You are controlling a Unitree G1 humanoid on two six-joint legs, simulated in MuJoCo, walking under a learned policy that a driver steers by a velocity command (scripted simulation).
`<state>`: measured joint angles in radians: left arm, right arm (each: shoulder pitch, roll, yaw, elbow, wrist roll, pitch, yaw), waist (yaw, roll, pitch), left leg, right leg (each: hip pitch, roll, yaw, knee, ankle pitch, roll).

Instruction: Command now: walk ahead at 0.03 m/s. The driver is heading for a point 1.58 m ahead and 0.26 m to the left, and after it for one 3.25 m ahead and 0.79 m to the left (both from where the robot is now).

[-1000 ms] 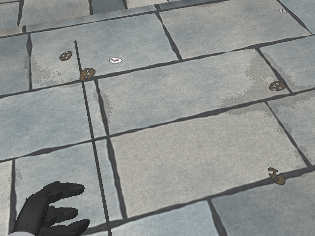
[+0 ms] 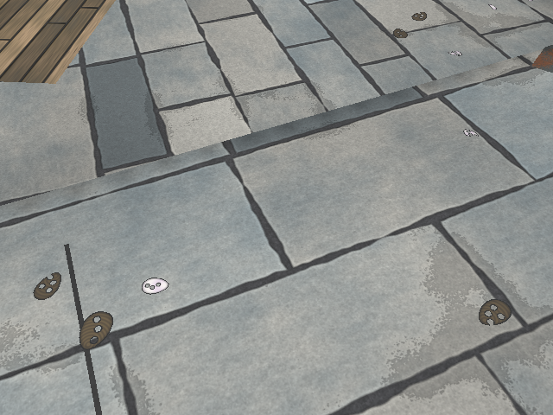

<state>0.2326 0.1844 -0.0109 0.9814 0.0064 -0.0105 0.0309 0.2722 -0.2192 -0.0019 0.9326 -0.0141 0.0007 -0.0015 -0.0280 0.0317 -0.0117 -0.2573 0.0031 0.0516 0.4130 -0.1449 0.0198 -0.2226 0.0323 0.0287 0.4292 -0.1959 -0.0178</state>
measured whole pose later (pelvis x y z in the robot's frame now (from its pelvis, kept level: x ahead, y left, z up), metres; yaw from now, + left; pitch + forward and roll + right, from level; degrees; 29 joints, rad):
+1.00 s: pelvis +0.34 +0.03 -0.03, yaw +1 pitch +3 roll -1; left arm -0.13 0.20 0.03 0.80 0.03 -0.05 -0.05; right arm 0.57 -0.17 -0.03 1.08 -0.02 -0.11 0.00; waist -0.10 0.01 0.03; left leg 0.31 0.00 0.04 0.02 -0.38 0.02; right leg -0.67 -0.02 -0.13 0.61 -0.07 -0.13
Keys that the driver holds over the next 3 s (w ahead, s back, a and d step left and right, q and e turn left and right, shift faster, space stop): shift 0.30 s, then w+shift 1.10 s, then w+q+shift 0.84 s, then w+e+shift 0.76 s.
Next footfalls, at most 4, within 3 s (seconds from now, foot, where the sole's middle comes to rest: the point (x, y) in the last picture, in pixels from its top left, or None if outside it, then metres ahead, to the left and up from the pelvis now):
1.04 right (317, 406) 0.57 -0.06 -0.78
1.50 left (258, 257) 1.04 0.08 -0.78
1.92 right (292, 159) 1.49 -0.04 -0.78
2.44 left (179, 149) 1.73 0.42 -0.91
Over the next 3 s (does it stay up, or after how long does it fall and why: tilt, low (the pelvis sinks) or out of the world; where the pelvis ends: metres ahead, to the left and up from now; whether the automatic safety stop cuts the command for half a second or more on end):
stays up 2.13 0.49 -0.15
